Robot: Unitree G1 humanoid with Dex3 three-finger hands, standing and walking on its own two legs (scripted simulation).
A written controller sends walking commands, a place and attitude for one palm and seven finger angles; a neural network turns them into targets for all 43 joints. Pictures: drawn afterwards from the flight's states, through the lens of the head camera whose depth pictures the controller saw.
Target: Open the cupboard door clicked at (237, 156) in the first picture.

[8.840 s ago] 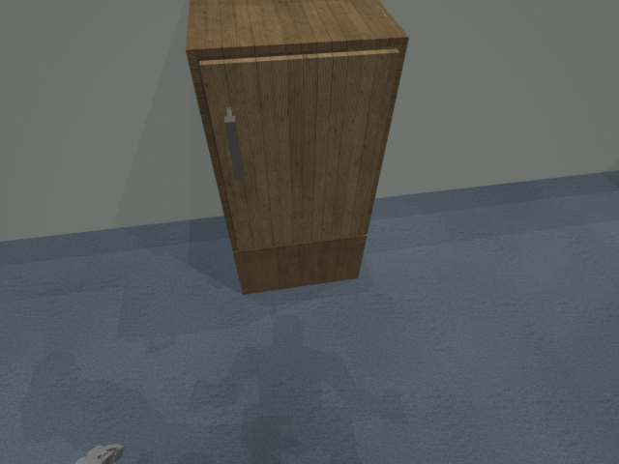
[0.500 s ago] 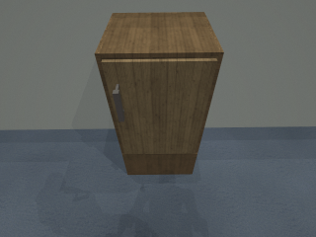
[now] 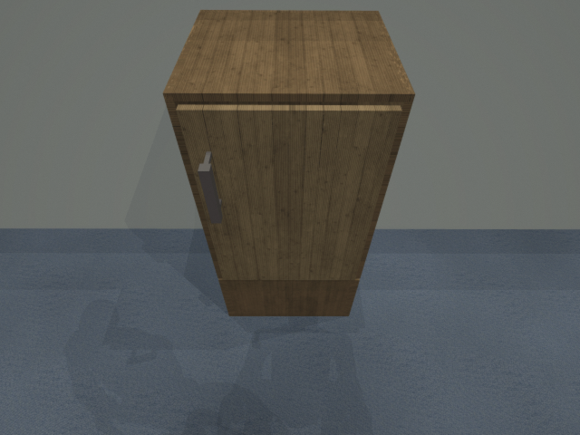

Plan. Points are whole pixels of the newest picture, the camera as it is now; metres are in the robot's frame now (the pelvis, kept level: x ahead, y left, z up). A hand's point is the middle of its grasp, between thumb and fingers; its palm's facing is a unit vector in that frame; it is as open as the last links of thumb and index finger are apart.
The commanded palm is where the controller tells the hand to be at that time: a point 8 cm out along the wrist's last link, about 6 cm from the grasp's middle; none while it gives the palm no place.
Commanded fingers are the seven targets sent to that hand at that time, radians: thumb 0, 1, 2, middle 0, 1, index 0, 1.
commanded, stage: look again from close up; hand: left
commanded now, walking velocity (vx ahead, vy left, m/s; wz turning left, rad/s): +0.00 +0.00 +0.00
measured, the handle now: (212, 188) +0.58 +0.20 -0.05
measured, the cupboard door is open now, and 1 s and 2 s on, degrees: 0 0 0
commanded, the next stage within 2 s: raise the hand with hooked fingers in 0.20 s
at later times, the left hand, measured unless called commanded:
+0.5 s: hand (165, 375) +0.20 +0.19 -0.03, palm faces +0.25 -0.97 -0.07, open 7.5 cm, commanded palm +0.12 +0.23 -0.07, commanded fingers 0.00 0.64 0.79 -0.22 -0.47 -0.22 -0.47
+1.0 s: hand (150, 396) +0.18 +0.21 -0.06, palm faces +0.00 -1.00 -0.03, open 10.2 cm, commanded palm +0.15 +0.27 -0.05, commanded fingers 0.00 0.06 0.54 -0.26 -0.84 -0.26 -0.84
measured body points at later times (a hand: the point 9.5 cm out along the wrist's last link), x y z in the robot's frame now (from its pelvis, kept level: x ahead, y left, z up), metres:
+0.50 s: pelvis +0.00 +0.00 -0.02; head +0.02 -0.01 +0.43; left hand +0.18 +0.24 -0.02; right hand +0.13 -0.26 -0.12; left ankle -0.02 +0.12 -0.74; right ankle +0.01 -0.12 -0.74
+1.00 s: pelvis -0.05 +0.00 -0.11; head +0.03 +0.02 +0.34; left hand +0.18 +0.27 -0.06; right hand +0.15 -0.20 -0.19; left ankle -0.02 +0.12 -0.74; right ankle +0.01 -0.12 -0.74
